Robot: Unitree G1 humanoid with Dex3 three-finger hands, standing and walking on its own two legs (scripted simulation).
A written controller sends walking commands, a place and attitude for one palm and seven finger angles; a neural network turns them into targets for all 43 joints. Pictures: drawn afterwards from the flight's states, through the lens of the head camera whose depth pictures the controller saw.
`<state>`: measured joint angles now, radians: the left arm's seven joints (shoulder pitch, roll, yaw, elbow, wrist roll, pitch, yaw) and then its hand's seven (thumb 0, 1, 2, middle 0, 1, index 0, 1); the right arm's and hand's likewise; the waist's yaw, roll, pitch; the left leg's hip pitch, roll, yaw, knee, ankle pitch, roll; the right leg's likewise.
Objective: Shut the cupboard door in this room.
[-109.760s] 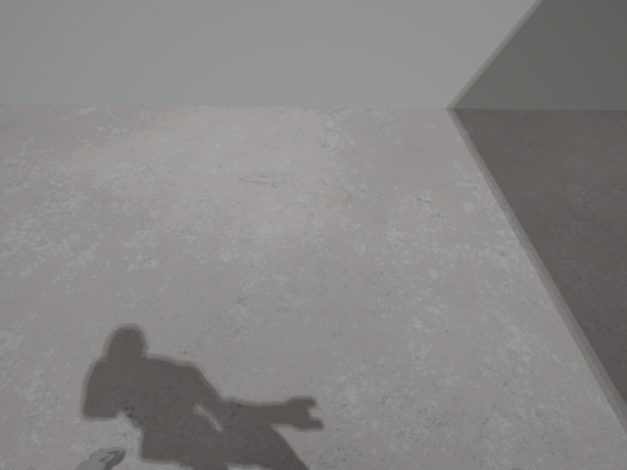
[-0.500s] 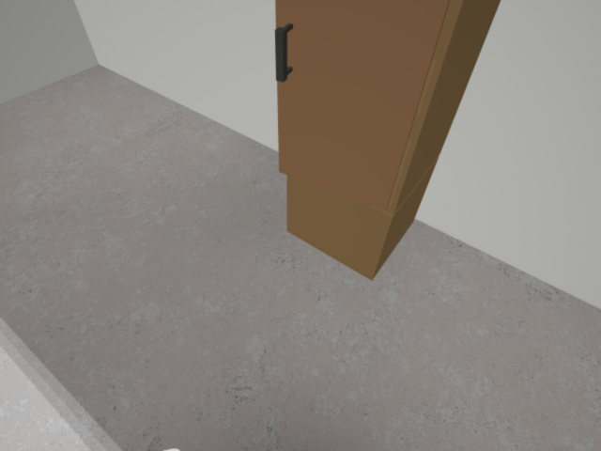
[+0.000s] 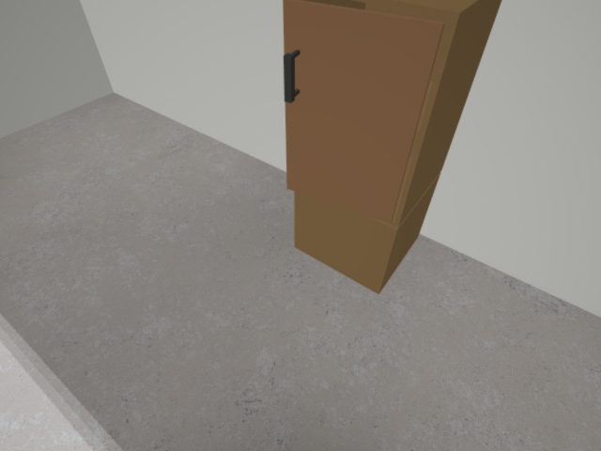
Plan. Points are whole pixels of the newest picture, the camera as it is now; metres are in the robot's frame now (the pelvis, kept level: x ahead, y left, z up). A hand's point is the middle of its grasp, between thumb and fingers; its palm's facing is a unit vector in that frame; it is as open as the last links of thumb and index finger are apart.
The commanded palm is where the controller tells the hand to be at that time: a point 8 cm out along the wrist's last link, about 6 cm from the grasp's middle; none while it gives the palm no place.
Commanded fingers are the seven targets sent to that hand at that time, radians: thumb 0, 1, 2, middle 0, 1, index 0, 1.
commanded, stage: let the arm hang, fingers relaxed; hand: left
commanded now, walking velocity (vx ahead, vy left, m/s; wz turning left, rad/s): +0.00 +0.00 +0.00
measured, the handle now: (293, 76) +0.99 +0.06 +0.07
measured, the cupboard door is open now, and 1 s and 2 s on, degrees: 9 9 9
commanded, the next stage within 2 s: look to check the result in 0.30 s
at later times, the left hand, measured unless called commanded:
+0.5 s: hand out of the picture +0.02 +0.20 -0.17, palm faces +0.02 -0.97 -0.22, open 7.4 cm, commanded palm none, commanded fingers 0.00 0.90 0.90 -0.20 -0.30 -0.20 -0.30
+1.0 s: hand out of the picture +0.11 +0.23 -0.15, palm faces -0.01 -0.96 -0.28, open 7.4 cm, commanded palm none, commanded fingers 0.00 0.90 0.90 -0.20 -0.30 -0.20 -0.30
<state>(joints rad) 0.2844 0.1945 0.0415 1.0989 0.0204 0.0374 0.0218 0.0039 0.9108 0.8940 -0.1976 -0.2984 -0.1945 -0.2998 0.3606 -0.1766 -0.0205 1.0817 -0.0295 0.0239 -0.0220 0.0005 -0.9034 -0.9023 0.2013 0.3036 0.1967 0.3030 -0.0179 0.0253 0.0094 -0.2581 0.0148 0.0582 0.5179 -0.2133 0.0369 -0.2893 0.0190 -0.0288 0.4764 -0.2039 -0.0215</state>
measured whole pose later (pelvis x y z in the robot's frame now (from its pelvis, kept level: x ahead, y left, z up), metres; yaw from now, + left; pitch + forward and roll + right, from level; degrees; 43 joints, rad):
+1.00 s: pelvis +0.05 +0.01 +0.01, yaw +0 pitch -2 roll +0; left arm 0.14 0.27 0.01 1.12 0.01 -0.01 0.01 0.00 0.91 0.89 -0.20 -0.30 -0.20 -0.30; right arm 0.16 -0.27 0.00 1.13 -0.01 -0.01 -0.02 0.00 -0.90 -0.90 0.20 0.30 0.20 0.30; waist -0.02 0.00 0.04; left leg -0.13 -0.02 0.07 0.33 -0.18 0.04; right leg -0.09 0.00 0.02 0.33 -0.22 0.00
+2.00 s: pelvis +0.10 +0.00 +0.01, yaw +34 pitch +1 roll +2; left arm 0.26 0.18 0.05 0.94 0.02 -0.01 0.02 0.00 0.91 0.89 -0.20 -0.30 -0.20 -0.30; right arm 0.25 -0.27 -0.09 0.95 -0.03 0.05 0.03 0.00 -0.90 -0.90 0.20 0.30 0.19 0.30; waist -0.04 0.03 0.05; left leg -0.58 -0.01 -0.02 1.16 -0.33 -0.03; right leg -0.13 -0.06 -0.11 0.43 -0.31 -0.01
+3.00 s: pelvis +0.30 +0.19 +0.01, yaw +51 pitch +1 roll +1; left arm 0.25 0.17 0.06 0.98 0.03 0.01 0.02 -0.01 0.94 0.89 -0.20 -0.30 -0.20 -0.30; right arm 0.16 -0.18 -0.03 0.96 -0.01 0.03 -0.02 0.00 -0.91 -0.90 0.20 0.30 0.19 0.30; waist 0.02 0.00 0.09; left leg -0.37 0.03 0.01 0.79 -0.42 -0.04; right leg -0.27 0.02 0.01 0.45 -0.20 -0.03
